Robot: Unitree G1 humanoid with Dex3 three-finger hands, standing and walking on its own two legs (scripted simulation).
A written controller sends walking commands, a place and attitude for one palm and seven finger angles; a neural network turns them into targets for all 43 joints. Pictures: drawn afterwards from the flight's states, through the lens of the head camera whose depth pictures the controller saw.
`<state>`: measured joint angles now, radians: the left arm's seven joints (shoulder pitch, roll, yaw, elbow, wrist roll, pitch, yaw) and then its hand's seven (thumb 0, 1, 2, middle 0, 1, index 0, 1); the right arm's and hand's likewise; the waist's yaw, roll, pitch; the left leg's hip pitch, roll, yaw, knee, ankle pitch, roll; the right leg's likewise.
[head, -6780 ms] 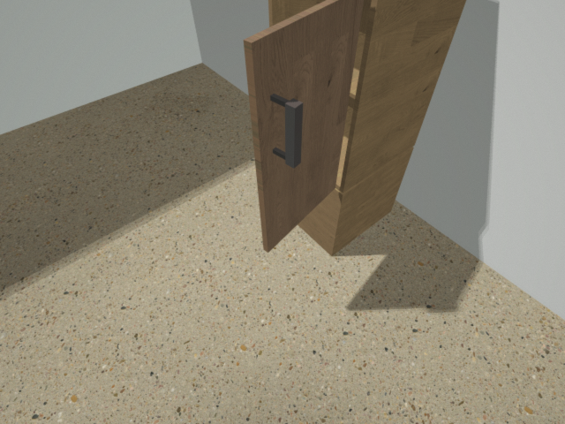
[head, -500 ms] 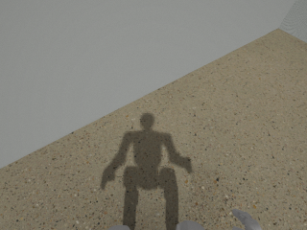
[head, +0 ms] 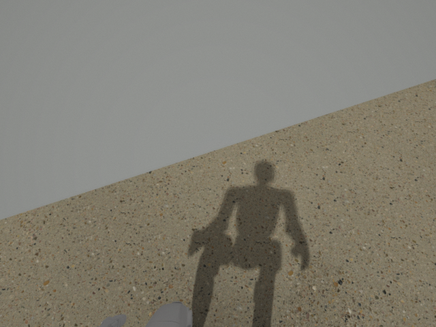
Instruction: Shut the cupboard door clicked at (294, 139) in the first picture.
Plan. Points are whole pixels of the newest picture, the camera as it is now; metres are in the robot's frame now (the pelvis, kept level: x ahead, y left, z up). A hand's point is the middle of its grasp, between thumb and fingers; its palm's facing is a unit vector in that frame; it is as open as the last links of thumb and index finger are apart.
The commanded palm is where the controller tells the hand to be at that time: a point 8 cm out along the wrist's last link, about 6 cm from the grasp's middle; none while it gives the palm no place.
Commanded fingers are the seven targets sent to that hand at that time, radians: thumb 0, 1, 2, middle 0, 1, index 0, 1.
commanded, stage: walk to a spot facing it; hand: left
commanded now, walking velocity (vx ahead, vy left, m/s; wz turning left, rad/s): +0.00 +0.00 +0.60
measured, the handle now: out of the picture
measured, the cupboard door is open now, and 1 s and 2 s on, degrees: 100 100 100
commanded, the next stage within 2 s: none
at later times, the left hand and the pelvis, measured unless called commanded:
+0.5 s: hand out of the picture +0.06 +0.26 -0.16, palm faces +0.27 -0.93 -0.24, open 7.4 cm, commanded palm none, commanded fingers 0.00 0.90 0.90 -0.20 -0.30 -0.20 -0.30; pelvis +0.01 +0.03 +0.00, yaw +16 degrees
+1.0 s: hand out of the picture -0.04 +0.19 -0.17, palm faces +0.57 -0.78 -0.25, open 7.3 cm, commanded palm none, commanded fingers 0.00 0.90 0.90 -0.20 -0.30 -0.20 -0.30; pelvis +0.03 -0.01 +0.00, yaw +36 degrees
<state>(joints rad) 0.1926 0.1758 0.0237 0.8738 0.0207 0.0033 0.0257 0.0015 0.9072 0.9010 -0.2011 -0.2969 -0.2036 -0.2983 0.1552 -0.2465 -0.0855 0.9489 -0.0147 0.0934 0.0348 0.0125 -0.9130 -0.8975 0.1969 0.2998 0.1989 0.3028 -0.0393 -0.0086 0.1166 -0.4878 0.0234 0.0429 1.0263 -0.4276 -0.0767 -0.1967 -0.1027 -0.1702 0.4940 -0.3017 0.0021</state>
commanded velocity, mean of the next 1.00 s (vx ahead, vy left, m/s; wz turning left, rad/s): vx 0.01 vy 0.00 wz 0.60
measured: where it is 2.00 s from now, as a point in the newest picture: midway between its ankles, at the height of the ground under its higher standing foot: (174, 316)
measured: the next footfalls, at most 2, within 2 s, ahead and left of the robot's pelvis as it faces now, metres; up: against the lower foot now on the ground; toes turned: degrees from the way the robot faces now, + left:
left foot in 0.16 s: +0.04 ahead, +0.13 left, +0.00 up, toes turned +12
right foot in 0.64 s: +0.09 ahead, -0.11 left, +0.00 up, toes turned +21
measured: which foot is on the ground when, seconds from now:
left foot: up 0.00-0.14, down 0.16-0.64, up 0.66-1.00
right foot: down 0.00-0.14, up 0.16-0.62, down 0.64-1.00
